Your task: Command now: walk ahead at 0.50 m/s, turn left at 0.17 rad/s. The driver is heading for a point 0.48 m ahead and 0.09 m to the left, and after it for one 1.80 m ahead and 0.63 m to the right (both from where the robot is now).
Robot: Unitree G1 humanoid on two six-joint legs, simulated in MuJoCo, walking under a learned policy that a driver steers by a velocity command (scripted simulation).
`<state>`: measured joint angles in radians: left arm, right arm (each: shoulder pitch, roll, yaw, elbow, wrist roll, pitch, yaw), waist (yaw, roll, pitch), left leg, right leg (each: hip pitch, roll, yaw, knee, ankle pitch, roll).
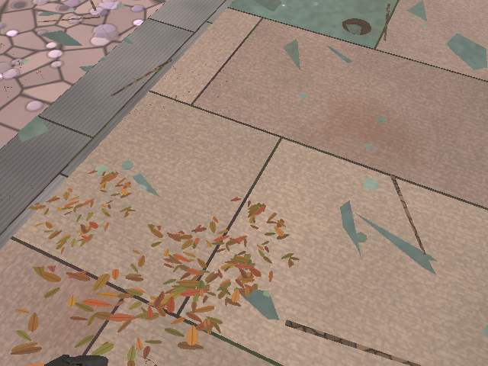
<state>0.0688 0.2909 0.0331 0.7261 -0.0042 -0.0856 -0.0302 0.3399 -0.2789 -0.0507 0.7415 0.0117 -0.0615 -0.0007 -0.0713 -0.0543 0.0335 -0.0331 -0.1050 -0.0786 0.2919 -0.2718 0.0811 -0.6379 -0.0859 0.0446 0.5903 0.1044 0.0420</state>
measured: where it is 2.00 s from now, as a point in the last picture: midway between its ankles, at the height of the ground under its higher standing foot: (234, 361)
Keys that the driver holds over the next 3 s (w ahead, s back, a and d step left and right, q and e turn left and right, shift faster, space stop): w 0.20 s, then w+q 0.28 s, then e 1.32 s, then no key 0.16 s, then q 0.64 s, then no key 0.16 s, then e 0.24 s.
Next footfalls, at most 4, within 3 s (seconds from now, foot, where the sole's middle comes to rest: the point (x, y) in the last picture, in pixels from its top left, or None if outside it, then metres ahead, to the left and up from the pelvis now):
0.12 right None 0.26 -0.14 -0.78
0.64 left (184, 344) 0.54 0.12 -0.78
1.08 right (277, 346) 0.52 -0.13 -0.78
1.54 left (196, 325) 0.59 0.09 -0.78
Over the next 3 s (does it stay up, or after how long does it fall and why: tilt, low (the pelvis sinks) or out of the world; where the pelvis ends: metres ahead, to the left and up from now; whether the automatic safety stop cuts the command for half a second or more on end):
stays up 0.52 -0.02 -0.01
